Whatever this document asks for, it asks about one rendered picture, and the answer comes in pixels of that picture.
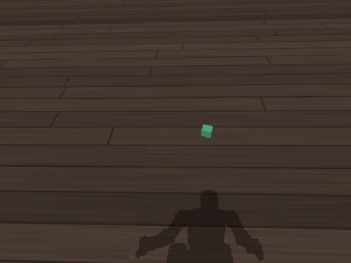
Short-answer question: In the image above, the small box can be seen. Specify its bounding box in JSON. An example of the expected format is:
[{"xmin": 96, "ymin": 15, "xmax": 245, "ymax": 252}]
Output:
[{"xmin": 201, "ymin": 125, "xmax": 213, "ymax": 138}]

